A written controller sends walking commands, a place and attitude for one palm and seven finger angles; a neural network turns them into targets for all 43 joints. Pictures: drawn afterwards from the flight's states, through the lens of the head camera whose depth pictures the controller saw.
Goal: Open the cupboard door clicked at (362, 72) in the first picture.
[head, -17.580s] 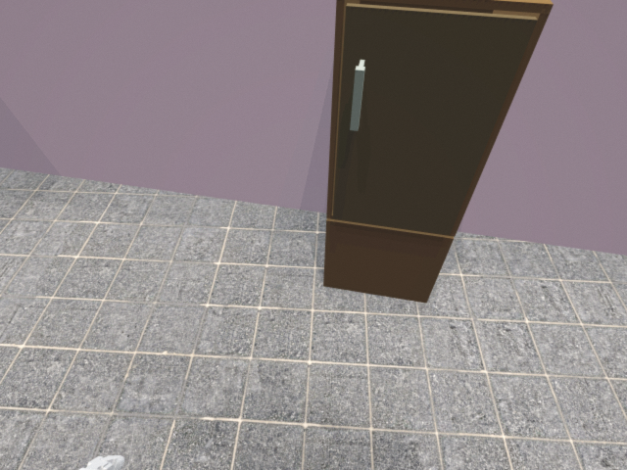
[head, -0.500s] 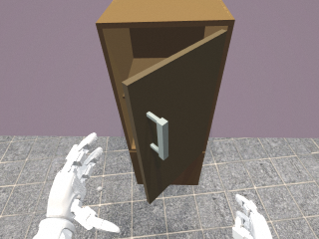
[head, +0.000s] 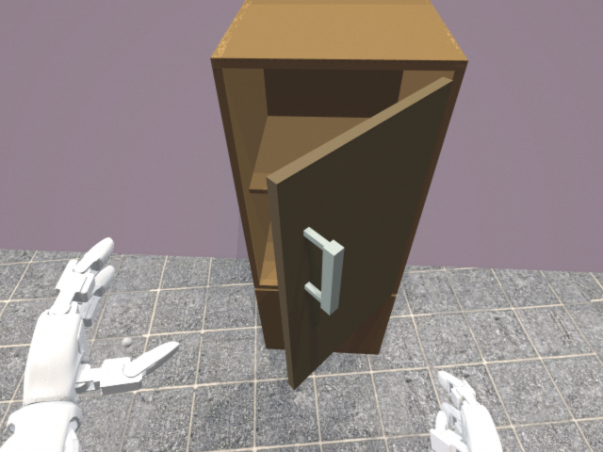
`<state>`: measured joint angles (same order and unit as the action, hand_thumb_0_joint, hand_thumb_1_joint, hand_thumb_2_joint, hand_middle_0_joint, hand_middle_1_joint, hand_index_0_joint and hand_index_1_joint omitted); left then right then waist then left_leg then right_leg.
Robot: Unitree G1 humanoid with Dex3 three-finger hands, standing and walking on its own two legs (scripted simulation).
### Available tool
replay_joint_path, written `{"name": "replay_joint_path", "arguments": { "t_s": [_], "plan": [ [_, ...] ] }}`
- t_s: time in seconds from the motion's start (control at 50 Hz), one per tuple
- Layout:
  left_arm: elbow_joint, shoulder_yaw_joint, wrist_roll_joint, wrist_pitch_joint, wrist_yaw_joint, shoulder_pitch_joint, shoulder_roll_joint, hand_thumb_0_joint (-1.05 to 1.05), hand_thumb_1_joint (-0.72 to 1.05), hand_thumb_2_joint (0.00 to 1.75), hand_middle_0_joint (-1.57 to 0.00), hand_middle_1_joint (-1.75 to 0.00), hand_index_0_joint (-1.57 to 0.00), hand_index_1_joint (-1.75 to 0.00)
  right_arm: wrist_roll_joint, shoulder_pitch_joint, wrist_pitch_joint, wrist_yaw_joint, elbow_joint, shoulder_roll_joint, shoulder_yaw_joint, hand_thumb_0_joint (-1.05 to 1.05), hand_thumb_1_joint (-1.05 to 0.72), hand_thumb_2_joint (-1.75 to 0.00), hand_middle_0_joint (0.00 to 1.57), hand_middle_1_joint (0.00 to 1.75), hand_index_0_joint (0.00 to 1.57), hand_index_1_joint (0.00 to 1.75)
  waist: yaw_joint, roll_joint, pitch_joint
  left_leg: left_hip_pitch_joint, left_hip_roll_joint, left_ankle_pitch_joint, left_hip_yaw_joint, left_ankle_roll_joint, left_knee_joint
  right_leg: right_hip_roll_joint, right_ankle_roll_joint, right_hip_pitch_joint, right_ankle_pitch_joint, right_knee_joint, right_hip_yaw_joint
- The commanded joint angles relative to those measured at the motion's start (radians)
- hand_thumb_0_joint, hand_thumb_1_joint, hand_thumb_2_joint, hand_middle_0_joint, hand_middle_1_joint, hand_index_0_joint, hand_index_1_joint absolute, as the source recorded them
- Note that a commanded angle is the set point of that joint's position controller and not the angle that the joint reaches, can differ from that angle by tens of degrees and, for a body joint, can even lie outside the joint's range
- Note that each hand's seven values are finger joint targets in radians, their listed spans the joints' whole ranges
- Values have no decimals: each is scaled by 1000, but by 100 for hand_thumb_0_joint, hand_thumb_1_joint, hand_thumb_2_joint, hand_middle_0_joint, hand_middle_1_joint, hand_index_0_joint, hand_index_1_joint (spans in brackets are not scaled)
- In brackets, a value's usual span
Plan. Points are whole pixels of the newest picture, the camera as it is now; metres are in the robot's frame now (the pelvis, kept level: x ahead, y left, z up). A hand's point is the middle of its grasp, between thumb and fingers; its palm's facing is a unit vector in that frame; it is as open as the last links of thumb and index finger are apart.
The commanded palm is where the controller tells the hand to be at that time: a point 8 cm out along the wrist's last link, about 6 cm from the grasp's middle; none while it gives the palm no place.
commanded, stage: draw the hand back to the body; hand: left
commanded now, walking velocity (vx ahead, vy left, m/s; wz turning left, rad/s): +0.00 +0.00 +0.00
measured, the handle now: (321, 272) +0.35 +0.02 +0.06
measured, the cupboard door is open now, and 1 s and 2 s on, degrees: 47 47 47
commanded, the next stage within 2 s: step back with the hand held close in 0.68 s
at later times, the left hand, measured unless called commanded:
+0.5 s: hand (78, 310) +0.21 +0.26 +0.15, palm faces +0.45 -0.80 -0.39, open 7.7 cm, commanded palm +0.16 +0.30 +0.17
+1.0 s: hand (84, 314) +0.20 +0.25 +0.16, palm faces +0.39 -0.79 -0.48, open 7.4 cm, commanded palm +0.14 +0.28 +0.18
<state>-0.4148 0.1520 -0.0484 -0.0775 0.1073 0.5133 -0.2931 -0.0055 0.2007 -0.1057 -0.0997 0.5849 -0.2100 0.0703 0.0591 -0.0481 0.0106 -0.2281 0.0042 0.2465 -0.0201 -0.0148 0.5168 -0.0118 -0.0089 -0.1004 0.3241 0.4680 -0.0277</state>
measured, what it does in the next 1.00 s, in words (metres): stands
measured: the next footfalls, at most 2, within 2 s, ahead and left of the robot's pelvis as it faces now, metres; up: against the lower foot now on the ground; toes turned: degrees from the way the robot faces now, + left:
right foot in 1.98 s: -0.26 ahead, -0.07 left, +0.00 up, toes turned -6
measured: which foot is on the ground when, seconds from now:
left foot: down 0.00-1.00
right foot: down 0.00-1.00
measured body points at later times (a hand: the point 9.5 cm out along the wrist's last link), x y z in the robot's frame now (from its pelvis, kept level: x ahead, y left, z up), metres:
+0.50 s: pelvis +0.01 +0.00 +0.01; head +0.00 -0.02 +0.46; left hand +0.18 +0.30 +0.18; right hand +0.21 -0.22 -0.08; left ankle +0.02 +0.11 -0.74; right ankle -0.04 -0.12 -0.74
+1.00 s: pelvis +0.00 -0.01 +0.01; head +0.01 -0.03 +0.45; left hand +0.17 +0.29 +0.19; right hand +0.19 -0.25 -0.08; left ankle +0.02 +0.11 -0.74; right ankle -0.04 -0.13 -0.74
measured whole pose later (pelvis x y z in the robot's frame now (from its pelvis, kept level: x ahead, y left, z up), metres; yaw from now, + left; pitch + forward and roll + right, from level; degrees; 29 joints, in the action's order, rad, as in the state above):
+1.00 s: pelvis +0.00 -0.01 +0.01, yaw -1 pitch -1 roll -1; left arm -0.42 0.38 -0.06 -0.13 0.10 0.52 -0.37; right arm 0.01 0.16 0.00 -0.08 0.58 -0.24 0.00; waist 0.03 -0.07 0.02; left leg -0.24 0.04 0.21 -0.02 0.01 0.46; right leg 0.02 0.01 -0.10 0.27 0.38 -0.03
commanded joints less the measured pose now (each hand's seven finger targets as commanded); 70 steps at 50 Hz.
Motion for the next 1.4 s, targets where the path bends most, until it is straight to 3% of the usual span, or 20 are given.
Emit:
{"name": "replay_joint_path", "arguments": {
  "t_s": [0.0, 0.02, 0.14, 0.28, 0.34, 0.5, 0.76, 0.78, 0.8, 0.82, 0.86, 0.9, 0.98, 1.0, 1.08, 1.16, 1.22, 1.28, 1.34, 1.38],
  "plan": [
    [-238, 156, 1, -69, 24, -70, -164, 0, 41, 69, -18, -30, -18, -30, -6, -141, -58, -4, -148, -107, -58, 0, -90, -90, 20, 30, 20, 30, 6, -19, -101, 159, 11, -194, 26, -2, -119, 22, 24, -49, -213, -110, -20],
    [-236, 145, 0, -69, 22, -63, -145, 0, 44, 70, -18, -30, -18, -30, -4, -140, -57, -2, -146, -102, -58, 0, -90, -90, 20, 30, 20, 30, 1, -23, -89, 164, 14, -211, 25, -1, -124, 19, 23, -52, -225, -108, -21],
    [-222, 225, -10, -62, 25, -84, -188, 0, 65, 80, -19, -30, -19, -30, 0, -141, -42, 6, -138, -111, -71, 0, -90, -90, 20, 30, 20, 30, 5, -3, -69, 168, 17, -244, 22, 2, -141, 24, 21, -35, -256, -124, -21],
    [-206, 320, -19, -65, 32, -123, -242, 0, 90, 90, -20, -30, -20, -30, 3, -138, -31, 5, -121, -115, -81, 0, -90, -90, 20, 30, 20, 30, 10, -27, -95, 191, 14, -288, 16, 3, -137, 25, 23, -11, -298, -135, -18],
    [-177, 258, -20, -54, 22, -110, -185, 0, 90, 90, -20, -30, -20, -30, 4, -142, -27, 11, -123, -121, -85, 0, -90, -90, 20, 30, 20, 30, 1, -13, -73, 195, 17, -297, 13, -1, -140, 24, 17, -24, -307, -138, -19],
    [-203, 311, -18, -59, 29, -123, -249, 0, 90, 90, -20, -30, -20, -30, 1, -149, -30, 6, -120, -117, -88, 0, -90, -90, 20, 30, 20, 30, 13, -11, -88, 197, 6, -279, 5, -6, -132, 22, 18, -10, -323, -151, -14],
    [-182, 292, -25, -65, 21, -118, -223, 0, 90, 90, -20, -30, -20, -30, 3, -155, -27, 2, -114, -109, -93, 0, -90, -90, 20, 30, 20, 30, 8, -4, -68, 208, 3, -267, -16, -12, -125, 16, 8, -24, -345, -165, -4],
    [-257, 309, -25, -76, 25, -193, -258, 0, 90, 90, -20, -30, -20, -30, 3, -161, -33, 3, -120, -111, -90, 0, -90, -90, 20, 30, 20, 30, 9, -17, -92, 215, -1, -270, -11, -13, -121, 15, 9, -17, -353, -165, 0],
    [-288, 476, -8, -123, 38, -351, -434, 0, 90, 90, -20, -30, -20, -30, 15, -126, -13, 5, -150, -114, -77, 0, -90, -90, 20, 30, 20, 30, -31, -44, 16, 159, 15, -229, 5, -21, -82, -33, 4, -113, -416, -217, 48],
    [-169, 396, -17, -120, 21, -175, -319, 0, 90, 90, -20, -30, -20, -30, 6, -143, 3, 5, -116, -112, -88, 0, -90, -90, 20, 30, 20, 30, -34, 65, -11, 143, 21, -257, 17, -26, -45, -53, 0, -107, -488, -205, 46],
    [-139, 327, -15, -103, 0, -32, -242, 0, 90, 90, -20, -30, -20, -30, 8, -137, 34, 14, -142, -126, -102, 0, -90, -90, 20, 30, 20, 30, -38, 100, -63, 142, 26, -330, -1, -24, -20, -63, -14, -83, -599, -164, 35],
    [-179, 323, -15, -103, 0, 2, -242, 0, 90, 90, -20, -30, -20, -30, 12, -136, 55, 14, -157, -131, -110, 0, -90, -90, 20, 30, 20, 30, -39, 36, -122, 157, 33, -409, -8, -24, -22, -63, -20, -62, -633, -129, 24],
    [-229, 360, -16, -98, 15, 20, -286, 0, 90, 90, -20, -30, -20, -30, 19, -131, 84, 9, -185, -129, -117, 0, -90, -90, 20, 30, 20, 30, -44, 62, -159, 155, 56, -459, 0, -14, -29, -51, -18, -79, -572, -101, 20],
    [-244, 375, -16, -101, 22, 14, -307, 0, 90, 90, -20, -30, -20, -30, 20, -136, 87, 4, -183, -132, -118, 0, -90, -90, 20, 30, 20, 30, -42, 19, -159, 149, 58, -465, 1, -15, -34, -53, -15, -78, -563, -94, 20],
    [-274, 387, -19, -106, 36, 28, -317, 0, 90, 90, -20, -30, -20, -30, 24, -130, 92, 1, -202, -125, -121, 0, -90, -90, 20, 30, 20, 30, -45, 39, -154, 109, 68, -403, 11, -12, -42, -43, -15, -101, -472, -83, 34],
    [-299, 392, -18, -122, 47, 45, -314, 0, 90, 90, -20, -30, -20, -30, 24, -118, 80, 0, -205, -132, -125, 0, -90, -90, 20, 30, 20, 30, -47, -11, -149, 49, 80, -307, 35, -14, -74, -28, -12, -101, -345, -67, 36],
    [-301, 391, -15, -137, 54, 60, -304, 0, 90, 90, -20, -30, -20, -30, 23, -117, 64, 1, -205, -137, -124, 0, -90, -90, 20, 30, 20, 30, -49, -46, -117, -42, 97, -140, 67, -19, -126, -15, -7, -92, -212, -52, 36],
    [-305, 396, -5, -156, 58, 50, -293, 0, 90, 90, -20, -30, -20, -30, 20, -111, 42, 5, -208, -147, -122, 0, -90, -90, 20, 30, 20, 30, -53, -89, -75, -203, 119, 148, 112, -36, -206, 13, -6, -51, -74, -3, 35],
    [-310, 413, 10, -177, 60, 46, -283, 0, 90, 90, -20, -30, -20, -30, 17, -107, 14, 5, -210, -155, -127, 0, -90, -90, 20, 30, 20, 30, -47, -139, -69, -385, 166, 371, 176, -66, -293, 50, -12, 65, -32, 117, 17],
    [-307, 421, 15, -183, 60, 43, -281, 0, 90, 90, -20, -30, -20, -30, 15, -99, -3, 7, -204, -152, -129, 0, -90, -90, 20, 30, 20, 30, -45, -141, -72, -447, 174, 418, 188, -77, -293, 62, -5, 96, -29, 161, 21]
  ]
}}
